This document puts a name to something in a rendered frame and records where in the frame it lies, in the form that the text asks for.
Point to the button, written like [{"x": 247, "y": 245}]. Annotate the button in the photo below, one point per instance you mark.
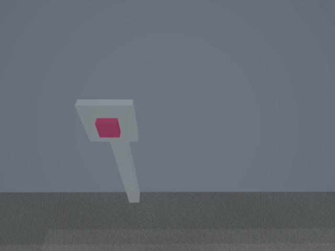
[{"x": 108, "y": 127}]

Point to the panel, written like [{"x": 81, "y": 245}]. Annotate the panel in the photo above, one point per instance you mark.
[{"x": 123, "y": 109}]

